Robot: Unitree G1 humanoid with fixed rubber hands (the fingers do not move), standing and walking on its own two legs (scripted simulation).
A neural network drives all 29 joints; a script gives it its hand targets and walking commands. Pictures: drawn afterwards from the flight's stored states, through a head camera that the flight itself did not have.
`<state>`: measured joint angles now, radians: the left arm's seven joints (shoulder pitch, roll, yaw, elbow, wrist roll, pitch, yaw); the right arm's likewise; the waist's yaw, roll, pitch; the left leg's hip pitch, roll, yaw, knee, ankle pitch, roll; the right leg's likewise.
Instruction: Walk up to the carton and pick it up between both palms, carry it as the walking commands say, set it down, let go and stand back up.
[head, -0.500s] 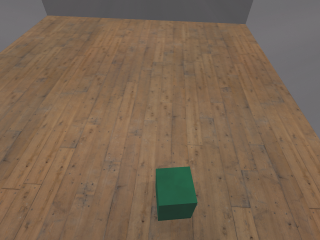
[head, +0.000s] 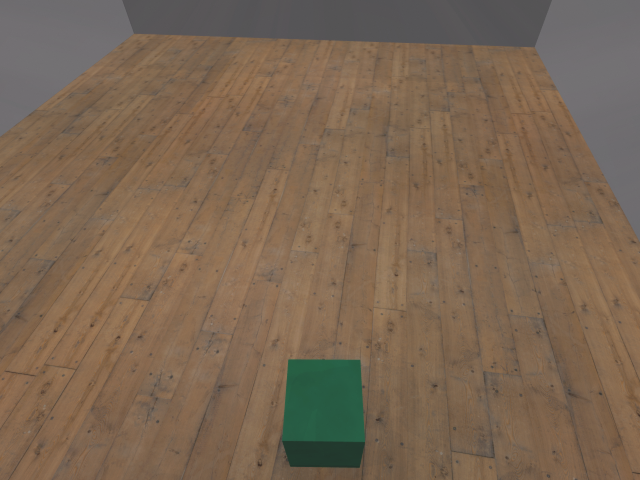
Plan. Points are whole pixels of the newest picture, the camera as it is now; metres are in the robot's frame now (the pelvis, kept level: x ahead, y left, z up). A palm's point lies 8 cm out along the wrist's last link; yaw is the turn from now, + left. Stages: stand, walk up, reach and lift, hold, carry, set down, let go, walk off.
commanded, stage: walk up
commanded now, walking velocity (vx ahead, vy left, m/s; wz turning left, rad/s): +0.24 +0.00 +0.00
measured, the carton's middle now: (324, 414) +0.44 +0.03 -0.66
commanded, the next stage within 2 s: stand in 1.92 s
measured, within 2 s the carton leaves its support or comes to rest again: neither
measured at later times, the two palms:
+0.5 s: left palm out of the picture +0.11 +0.26 -0.15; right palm out of the picture +0.12 -0.24 -0.16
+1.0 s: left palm out of the picture +0.07 +0.32 -0.15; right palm out of the picture +0.11 -0.16 -0.12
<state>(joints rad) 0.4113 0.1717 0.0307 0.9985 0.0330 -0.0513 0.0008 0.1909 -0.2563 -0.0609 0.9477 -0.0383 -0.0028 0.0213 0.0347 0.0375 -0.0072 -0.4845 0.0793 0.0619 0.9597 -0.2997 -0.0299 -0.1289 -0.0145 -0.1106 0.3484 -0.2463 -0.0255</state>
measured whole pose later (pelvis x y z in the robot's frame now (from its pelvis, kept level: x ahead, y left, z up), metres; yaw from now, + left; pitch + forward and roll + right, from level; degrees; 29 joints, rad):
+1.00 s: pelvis +0.04 +0.08 +0.00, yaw +0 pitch -1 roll -1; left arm 0.24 0.22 0.05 1.01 0.02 0.04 0.01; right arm 0.20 -0.17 -0.01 0.96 -0.02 -0.01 -0.02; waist 0.01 -0.04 0.05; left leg -0.15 0.03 0.04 0.42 -0.25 0.00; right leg -0.24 -0.03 -0.02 0.54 -0.34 0.02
